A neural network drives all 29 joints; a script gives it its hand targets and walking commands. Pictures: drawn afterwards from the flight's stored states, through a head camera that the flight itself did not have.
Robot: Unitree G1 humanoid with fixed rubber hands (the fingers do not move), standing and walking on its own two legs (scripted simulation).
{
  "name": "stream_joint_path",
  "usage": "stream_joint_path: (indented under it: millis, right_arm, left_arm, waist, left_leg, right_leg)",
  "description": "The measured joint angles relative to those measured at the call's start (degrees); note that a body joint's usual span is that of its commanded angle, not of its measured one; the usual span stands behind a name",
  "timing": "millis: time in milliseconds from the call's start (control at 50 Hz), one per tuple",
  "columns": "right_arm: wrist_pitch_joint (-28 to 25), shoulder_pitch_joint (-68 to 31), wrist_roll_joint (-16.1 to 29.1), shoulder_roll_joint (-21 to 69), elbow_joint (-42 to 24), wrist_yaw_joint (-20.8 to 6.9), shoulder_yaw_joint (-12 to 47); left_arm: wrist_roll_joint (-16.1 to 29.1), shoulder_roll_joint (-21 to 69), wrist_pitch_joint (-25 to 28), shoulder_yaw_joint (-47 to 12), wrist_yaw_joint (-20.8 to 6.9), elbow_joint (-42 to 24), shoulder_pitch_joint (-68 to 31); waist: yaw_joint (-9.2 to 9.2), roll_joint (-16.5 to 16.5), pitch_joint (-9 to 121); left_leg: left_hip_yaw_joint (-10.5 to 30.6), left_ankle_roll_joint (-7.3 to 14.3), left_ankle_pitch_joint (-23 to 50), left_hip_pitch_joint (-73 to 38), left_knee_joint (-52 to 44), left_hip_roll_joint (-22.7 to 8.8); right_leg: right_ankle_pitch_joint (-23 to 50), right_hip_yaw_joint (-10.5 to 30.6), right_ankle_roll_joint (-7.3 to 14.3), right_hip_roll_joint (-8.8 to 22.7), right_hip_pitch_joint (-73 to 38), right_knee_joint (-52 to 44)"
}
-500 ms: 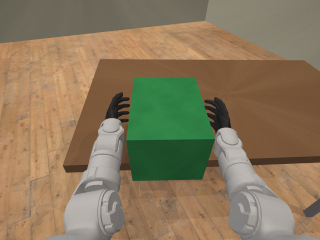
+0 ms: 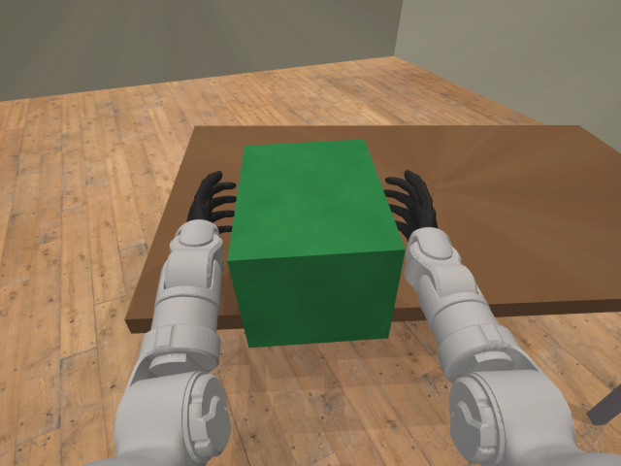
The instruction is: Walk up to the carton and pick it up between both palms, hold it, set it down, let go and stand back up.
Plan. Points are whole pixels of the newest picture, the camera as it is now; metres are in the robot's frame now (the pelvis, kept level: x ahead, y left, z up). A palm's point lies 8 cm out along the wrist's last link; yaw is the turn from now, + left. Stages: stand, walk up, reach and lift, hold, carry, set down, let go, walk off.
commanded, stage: reach and lift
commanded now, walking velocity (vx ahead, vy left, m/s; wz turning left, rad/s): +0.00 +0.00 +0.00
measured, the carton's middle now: (311, 235) +0.44 +0.01 +0.10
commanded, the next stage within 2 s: hold in 1.30 s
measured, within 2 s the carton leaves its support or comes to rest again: neither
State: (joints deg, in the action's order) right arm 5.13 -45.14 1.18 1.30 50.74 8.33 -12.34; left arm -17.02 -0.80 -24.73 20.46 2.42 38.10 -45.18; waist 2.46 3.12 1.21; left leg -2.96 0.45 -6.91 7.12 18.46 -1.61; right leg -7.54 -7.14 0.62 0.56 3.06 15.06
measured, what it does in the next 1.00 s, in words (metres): stands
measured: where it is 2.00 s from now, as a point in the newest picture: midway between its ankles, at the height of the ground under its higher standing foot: outside the picture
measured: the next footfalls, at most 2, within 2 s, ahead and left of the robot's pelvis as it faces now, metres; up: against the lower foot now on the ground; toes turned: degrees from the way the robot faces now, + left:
none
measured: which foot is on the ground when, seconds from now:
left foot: down 0.00-1.00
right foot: down 0.00-1.00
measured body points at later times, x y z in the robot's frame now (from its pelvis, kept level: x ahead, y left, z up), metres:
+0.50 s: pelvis +0.00 +0.01 +0.00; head -0.04 +0.03 +0.45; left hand +0.40 +0.14 +0.17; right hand +0.38 -0.16 +0.16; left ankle +0.04 +0.11 -0.75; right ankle +0.01 -0.11 -0.75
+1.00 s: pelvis +0.01 +0.00 +0.00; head -0.02 +0.03 +0.45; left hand +0.41 +0.15 +0.18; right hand +0.39 -0.15 +0.17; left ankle +0.04 +0.11 -0.75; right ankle +0.01 -0.11 -0.75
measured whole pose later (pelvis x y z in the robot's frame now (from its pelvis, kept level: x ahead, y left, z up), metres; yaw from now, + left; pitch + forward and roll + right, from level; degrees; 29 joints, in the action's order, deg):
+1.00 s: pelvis +0.01 +0.00 +0.00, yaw +1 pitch -6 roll -1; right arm 13.2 -38.3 10.9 -1.3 33.4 11.1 -2.1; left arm -16.8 0.6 -37.3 15.3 1.2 14.5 -36.9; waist 5.9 3.4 -0.7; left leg -1.3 0.4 -9.1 5.1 20.4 -1.1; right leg -9.0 -6.5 0.3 0.3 0.1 15.3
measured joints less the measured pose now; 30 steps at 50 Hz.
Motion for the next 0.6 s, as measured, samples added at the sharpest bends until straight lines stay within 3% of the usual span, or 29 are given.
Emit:
stream_joint_path:
  millis: [220,420,600]
  right_arm:
    - [1.56,-0.31,1.80,-1.04,-0.42,-0.60,0.65]
    - [3.68,4.32,7.53,-3.41,-8.17,-0.09,6.70]
    - [6.18,4.68,7.71,-3.06,-10.51,0.79,7.77]
  left_arm:
    - [-1.45,0.17,-4.40,-2.34,0.45,-3.22,-0.58]
    - [-0.42,2.53,-7.15,-4.64,2.08,-12.59,4.78]
    - [-1.46,3.75,-10.13,-1.75,-0.15,-16.28,5.07]
  waist:
    - [1.13,0.91,-0.79]
    - [2.25,-0.37,-0.90]
    - [2.09,-0.55,-2.13]
  left_leg:
    - [-0.22,0.31,0.20,-0.51,0.04,0.16]
    - [-0.20,0.30,-0.92,-0.72,1.40,-0.12]
    - [0.00,0.28,-0.58,-1.84,0.56,0.20]
  right_leg:
    - [0.79,0.66,-0.26,0.01,-0.68,-0.66]
    - [0.53,1.16,-0.34,-0.36,-1.38,-0.66]
    - [-0.28,1.37,-0.22,-0.15,-1.54,0.56]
